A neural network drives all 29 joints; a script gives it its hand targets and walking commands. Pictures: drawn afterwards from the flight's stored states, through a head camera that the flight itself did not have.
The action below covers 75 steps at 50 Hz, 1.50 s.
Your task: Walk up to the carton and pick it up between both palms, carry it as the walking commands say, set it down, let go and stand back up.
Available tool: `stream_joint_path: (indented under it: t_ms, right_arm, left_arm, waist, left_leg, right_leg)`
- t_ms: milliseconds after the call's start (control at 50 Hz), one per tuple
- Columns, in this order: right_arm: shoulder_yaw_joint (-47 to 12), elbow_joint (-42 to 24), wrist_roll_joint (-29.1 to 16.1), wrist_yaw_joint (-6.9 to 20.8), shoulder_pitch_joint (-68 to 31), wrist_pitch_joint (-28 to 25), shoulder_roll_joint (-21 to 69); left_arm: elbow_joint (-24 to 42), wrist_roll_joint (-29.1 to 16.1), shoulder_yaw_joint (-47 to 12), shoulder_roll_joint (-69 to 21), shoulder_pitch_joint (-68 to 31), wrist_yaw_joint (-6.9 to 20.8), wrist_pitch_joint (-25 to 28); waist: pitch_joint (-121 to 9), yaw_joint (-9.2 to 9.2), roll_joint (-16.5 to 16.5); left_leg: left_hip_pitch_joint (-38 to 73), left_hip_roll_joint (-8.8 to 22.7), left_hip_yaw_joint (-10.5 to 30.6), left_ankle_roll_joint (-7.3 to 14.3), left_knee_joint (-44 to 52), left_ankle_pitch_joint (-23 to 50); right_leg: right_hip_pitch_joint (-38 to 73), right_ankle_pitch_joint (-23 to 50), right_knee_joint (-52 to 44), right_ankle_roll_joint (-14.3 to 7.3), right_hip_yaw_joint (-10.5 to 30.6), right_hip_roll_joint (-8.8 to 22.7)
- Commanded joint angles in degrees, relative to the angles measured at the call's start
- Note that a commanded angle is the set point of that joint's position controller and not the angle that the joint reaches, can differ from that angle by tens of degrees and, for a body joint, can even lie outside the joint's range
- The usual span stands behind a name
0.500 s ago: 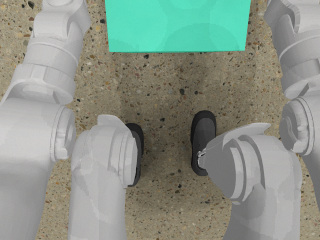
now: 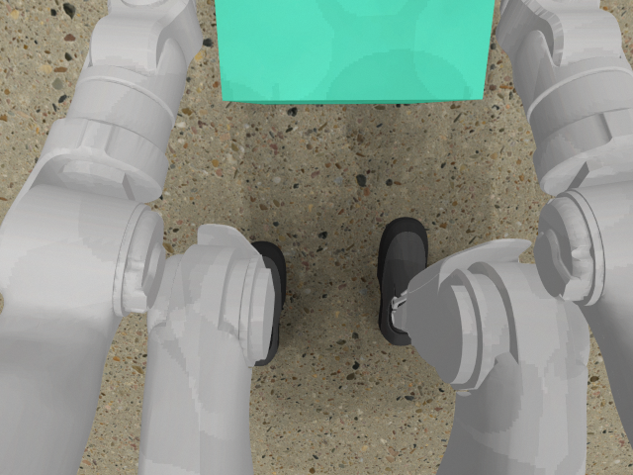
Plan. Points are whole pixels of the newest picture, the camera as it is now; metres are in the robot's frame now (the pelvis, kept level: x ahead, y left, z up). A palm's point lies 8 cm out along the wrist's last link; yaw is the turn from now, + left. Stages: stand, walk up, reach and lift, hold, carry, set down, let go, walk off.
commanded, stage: reach and lift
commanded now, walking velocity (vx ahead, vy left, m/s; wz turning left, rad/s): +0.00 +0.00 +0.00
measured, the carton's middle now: out of the picture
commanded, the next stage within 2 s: none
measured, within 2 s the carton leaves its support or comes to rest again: leaves its support in 0.92 s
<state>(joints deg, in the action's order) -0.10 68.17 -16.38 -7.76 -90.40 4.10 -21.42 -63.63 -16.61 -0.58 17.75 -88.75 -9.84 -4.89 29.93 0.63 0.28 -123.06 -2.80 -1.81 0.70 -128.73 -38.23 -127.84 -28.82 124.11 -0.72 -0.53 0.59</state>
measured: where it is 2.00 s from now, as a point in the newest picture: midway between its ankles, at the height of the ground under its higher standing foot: (332, 311)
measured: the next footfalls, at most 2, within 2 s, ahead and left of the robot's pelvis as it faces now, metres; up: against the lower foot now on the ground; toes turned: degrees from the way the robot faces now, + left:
none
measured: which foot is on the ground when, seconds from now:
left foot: down 0.00-1.00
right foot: down 0.00-1.00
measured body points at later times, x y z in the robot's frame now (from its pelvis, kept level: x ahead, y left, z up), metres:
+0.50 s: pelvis +0.00 -0.01 -0.01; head +0.38 +0.00 +0.22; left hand +0.56 +0.14 -0.20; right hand +0.57 -0.16 -0.20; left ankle +0.10 +0.11 -0.34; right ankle +0.13 -0.12 -0.34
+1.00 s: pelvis +0.00 -0.01 +0.00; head +0.38 +0.00 +0.23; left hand +0.56 +0.13 -0.18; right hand +0.57 -0.16 -0.18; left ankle +0.10 +0.11 -0.34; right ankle +0.14 -0.12 -0.34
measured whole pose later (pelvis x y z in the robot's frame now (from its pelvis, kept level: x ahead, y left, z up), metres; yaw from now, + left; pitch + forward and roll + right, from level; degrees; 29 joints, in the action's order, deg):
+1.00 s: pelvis +0.00 -0.01 +0.00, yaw +2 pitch +30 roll +0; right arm 8.1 57.3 -9.0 -8.4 -85.7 14.4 -18.7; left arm -52.2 -5.7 9.3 12.0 -85.4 -12.4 -14.9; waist 30.0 -0.7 0.7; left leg -121.0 -5.8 0.2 -0.8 -130.1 -39.2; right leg -124.5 -31.8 126.2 2.1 1.2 -3.0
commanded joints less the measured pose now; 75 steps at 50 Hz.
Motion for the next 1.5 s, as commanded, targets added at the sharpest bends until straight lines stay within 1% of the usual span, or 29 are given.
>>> stream_joint_path:
  t_ms: [0, 80, 120, 140, 180, 200, 220, 260, 320, 340, 420, 440, 500, 580, 680, 760, 820, 840, 860, 880, 920, 940, 1100, 1200, 1280, 1320, 1340, 1380, 1480]
  right_arm:
    - [0.5, -9.0, 0.5, -0.4, -22.1, -2.5, -4.5]
    - [-0.5, -9.0, 0.8, -0.6, -22.6, -2.7, -1.7]
    - [-1.5, -8.8, 0.8, -0.4, -23.6, -2.9, 0.0]
    - [-2.6, -8.9, 0.5, 0.0, -23.9, -2.8, 2.1]
    - [-3.4, -8.6, 0.6, 0.7, -24.9, -2.8, 5.5]
    - [-4.1, -9.5, 0.2, 1.3, -26.2, -2.7, 8.7]
    - [-4.2, -9.1, 0.7, 2.0, -27.1, -2.5, 11.0]
    - [-6.0, -9.0, 0.9, 4.5, -30.0, -2.0, 21.2]
    - [-8.6, -10.4, 1.7, 9.9, -34.9, -0.9, 41.4]
    - [-8.0, -11.3, 2.5, 11.4, -34.9, -0.1, 45.1]
    - [-6.2, -12.3, 4.5, 15.3, -33.0, 2.5, 53.1]
    - [-6.2, -12.9, 4.4, 16.1, -32.8, 2.9, 55.0]
    - [-6.3, -13.6, 4.1, 17.4, -32.6, 4.0, 57.4]
    - [-6.0, -14.9, 3.0, 18.2, -32.8, 4.6, 58.7]
    - [-5.1, -16.1, 3.8, 18.7, -32.0, 5.1, 58.9]
    - [-7.5, -21.4, 2.3, 18.5, -33.6, 5.2, 60.9]
    - [-8.6, -27.0, 1.1, 18.1, -36.5, 5.4, 61.3]
    - [-7.9, -25.4, 1.7, 18.1, -35.9, 5.9, 61.2]
    - [-8.3, -28.2, 1.1, 17.8, -36.6, 5.9, 62.1]
    - [-8.9, -29.5, 0.7, 17.6, -36.9, 6.3, 62.5]
    - [-9.1, -30.7, 1.0, 17.2, -38.6, 6.7, 62.9]
    - [-9.7, -32.6, 1.2, 16.9, -39.6, 6.9, 63.4]
    - [-10.8, -32.7, 3.4, 15.9, -42.7, 9.6, 64.1]
    - [-11.3, -35.3, 4.4, 15.3, -45.1, 10.7, 64.7]
    - [-10.7, -35.6, 5.8, 15.3, -44.2, 11.9, 65.1]
    - [-9.9, -34.1, 6.8, 15.5, -42.9, 12.3, 65.4]
    - [-9.7, -34.2, 7.0, 15.7, -42.1, 12.5, 65.8]
    - [-8.9, -33.1, 8.1, 16.3, -40.8, 12.9, 65.6]
    - [-11.5, -39.2, 7.0, 16.5, -42.0, 13.7, 66.2]
  left_arm:
    - [9.3, 1.4, 1.5, 5.0, -21.5, -0.4, 2.9]
    - [9.7, 0.9, 0.1, 1.4, -23.0, 0.0, 3.1]
    - [9.7, 0.5, -0.7, -0.7, -23.4, 0.2, 3.2]
    - [9.7, 0.6, -0.8, -1.8, -23.7, 0.5, 3.2]
    - [9.5, 0.4, -2.0, -6.1, -24.8, 1.5, 3.1]
    - [10.5, 0.7, -2.4, -8.3, -26.1, 2.1, 3.3]
    - [10.0, 0.9, -2.7, -11.4, -27.1, 2.8, 3.0]
    - [9.9, 1.2, -4.5, -21.0, -30.4, 5.4, 2.6]
    - [11.8, 2.1, -7.6, -40.4, -37.6, 11.0, 1.5]
    - [11.7, 3.1, -6.8, -44.0, -38.2, 12.6, 0.8]
    - [12.5, 5.7, -4.6, -52.2, -36.3, 16.5, -1.5]
    - [13.4, 5.8, -4.6, -53.5, -36.4, 17.0, -1.9]
    - [15.0, 5.4, -5.4, -56.2, -36.3, 18.1, -3.1]
    - [16.8, 5.0, -7.4, -58.6, -36.2, 18.8, -4.5]
    - [16.9, 6.0, -6.7, -60.8, -33.6, 18.9, -5.3]
    - [20.8, 5.1, -8.3, -63.0, -33.9, 18.3, -5.5]
    - [25.7, 3.9, -10.9, -64.3, -36.1, 17.6, -6.0]
    - [24.8, 4.2, -10.8, -64.6, -36.5, 17.5, -6.4]
    - [26.6, 3.6, -11.7, -65.3, -37.2, 17.2, -6.4]
    - [28.7, 3.2, -12.1, -64.9, -38.0, 16.9, -6.3]
    - [27.6, 4.0, -11.2, -64.9, -37.3, 16.4, -6.8]
    - [27.0, 4.6, -10.6, -64.7, -36.7, 16.3, -7.1]
    - [26.2, 7.7, -7.1, -62.5, -38.6, 16.4, -9.0]
    - [24.8, 8.8, -6.2, -64.2, -37.7, 17.2, -10.8]
    - [25.3, 8.8, -6.5, -65.6, -38.6, 17.8, -12.0]
    - [24.6, 9.7, -6.0, -66.2, -37.7, 18.2, -12.4]
    - [24.4, 10.2, -6.0, -66.5, -37.3, 18.2, -12.6]
    - [23.6, 10.8, -5.7, -67.2, -36.2, 18.5, -13.0]
    - [28.7, 9.2, -9.3, -69.0, -36.6, 17.7, -13.8]
  waist:
    - [-88.2, 0.72, -1.0]
    - [-88.0, 0.20, -0.2]
    - [-87.6, -0.13, -0.9]
    - [-86.9, 0.75, -1.4]
    - [-86.1, 0.10, -1.4]
    - [-85.7, 0.53, -1.0]
    - [-84.5, 0.12, -0.8]
    - [-83.9, -0.29, -1.0]
    - [-82.0, -1.29, -0.8]
    - [-80.2, -1.52, -0.9]
    - [-76.8, -1.61, -0.5]
    - [-76.5, -0.98, -0.2]
    - [-76.5, -1.03, 0.6]
    - [-78.1, -1.21, 2.8]
    - [-78.4, -1.97, 2.8]
    - [-89.5, -2.20, 1.7]
    - [-103.1, -2.98, 2.5]
    - [-102.5, -3.58, 2.9]
    - [-106.0, -4.80, 2.6]
    - [-108.9, -4.58, 2.2]
    - [-110.3, -3.75, 1.9]
    - [-110.4, -2.98, 0.7]
    - [-108.8, 0.17, -2.8]
    - [-111.5, 0.41, -3.4]
    - [-113.8, -1.06, -3.8]
    - [-112.1, -1.76, -3.1]
    - [-112.3, -1.27, -2.2]
    - [-111.5, -1.52, -1.2]
    - [-122.3, -2.77, -0.3]
  left_leg:
    - [30.8, -1.5, 1.1, -2.7, 13.2, 24.4]
    - [31.2, -1.8, 0.9, -2.8, 13.2, 24.5]
    - [30.3, -2.0, 0.9, -2.8, 13.5, 24.3]
    - [30.4, -2.3, 0.7, -2.6, 13.5, 24.4]
    - [30.0, -2.5, 0.9, -2.5, 13.4, 24.2]
    - [30.0, -2.6, 1.1, -2.5, 13.4, 24.4]
    - [29.9, -2.8, 1.0, -2.5, 13.2, 24.3]
    - [29.7, -3.2, 1.1, -2.3, 12.7, 23.5]
    - [28.3, -4.1, 1.0, -2.1, 11.5, 22.7]
    - [27.5, -4.3, 0.7, -2.0, 11.2, 22.2]
    - [24.5, -4.7, -1.1, -1.3, 10.2, 19.9]
    - [24.2, -4.8, -1.1, -1.0, 10.3, 19.9]
    - [23.9, -4.7, -1.4, -0.8, 9.7, 19.3]
    - [26.3, -4.4, -0.9, -0.9, 9.7, 19.4]
    - [27.2, -4.6, -0.2, -0.9, 9.5, 21.4]
    - [32.4, -4.9, -0.1, -1.1, 9.2, 26.9]
    - [40.3, -5.1, 0.0, -1.4, 9.1, 30.8]
    - [39.8, -4.9, 0.1, -1.5, 9.6, 29.3]
    - [42.7, -5.1, 0.2, -1.5, 9.3, 32.6]
    - [43.4, -5.3, -0.2, -1.5, 9.1, 34.2]
    - [42.6, -5.4, -0.8, -1.4, 9.7, 33.0]
    - [41.1, -5.5, -0.9, -1.1, 10.2, 32.5]
    - [35.2, -5.6, -2.7, -0.4, 13.6, 24.0]
    - [35.6, -5.8, -3.2, -0.2, 15.3, 22.1]
    - [36.1, -6.0, -3.1, -0.3, 16.3, 21.9]
    - [35.8, -5.9, -2.9, -0.3, 16.8, 21.4]
    - [36.3, -5.9, -3.0, -0.4, 17.2, 21.6]
    - [36.9, -6.0, -2.6, -0.5, 17.7, 21.2]
    - [44.3, -6.5, -2.0, -1.1, 18.1, 27.3]
  right_leg:
    - [47.3, 22.2, -3.7, 1.1, 0.4, -3.3]
    - [47.8, 22.5, -4.0, 0.9, 0.6, -3.7]
    - [48.7, 22.8, -4.2, 0.9, 0.5, -3.9]
    - [48.7, 22.7, -4.4, 1.0, 0.7, -3.9]
    - [48.5, 22.6, -4.3, 0.8, 0.6, -4.2]
    - [48.0, 22.8, -4.1, 0.8, 0.7, -4.5]
    - [47.5, 22.5, -4.1, 0.7, 0.6, -4.5]
    - [46.8, 21.8, -3.6, 0.7, 0.4, -4.8]
    - [44.7, 21.1, -2.7, 0.5, -0.3, -5.4]
    - [43.0, 20.0, -2.7, 0.5, -0.7, -5.5]
    - [40.9, 17.5, -2.7, 0.1, -1.5, -5.9]
    - [40.0, 17.5, -2.5, 0.1, -1.7, -6.1]
    - [39.7, 16.6, -2.2, -0.3, -1.6, -6.1]
    - [37.4, 15.9, -1.6, -0.8, -2.0, -6.1]
    - [35.5, 17.4, -1.3, -1.0, -2.5, -5.9]
    - [40.1, 22.2, -0.9, -0.5, -2.9, -6.2]
    - [44.7, 25.2, -1.0, -0.5, -3.4, -6.4]
    - [43.7, 23.9, -1.3, -0.7, -3.7, -6.4]
    - [46.0, 26.9, -1.5, -0.4, -4.3, -6.7]
    - [48.0, 28.7, -1.9, -0.4, -3.9, -6.8]
    - [48.7, 28.0, -2.5, 0.0, -3.7, -6.9]
    - [49.8, 28.0, -2.9, 0.3, -3.7, -7.0]
    - [55.1, 21.9, -6.5, 1.0, -3.1, -7.1]
    - [57.8, 20.2, -8.8, 1.1, -3.1, -7.2]
    - [58.8, 20.3, -10.1, 0.9, -3.2, -7.4]
    - [57.4, 19.6, -10.6, 0.8, -3.7, -7.3]
    - [56.8, 19.6, -11.0, 0.8, -3.5, -7.3]
    - [54.7, 18.4, -11.3, 0.5, -3.7, -7.3]
    - [58.2, 23.3, -11.8, 0.6, -4.2, -7.7]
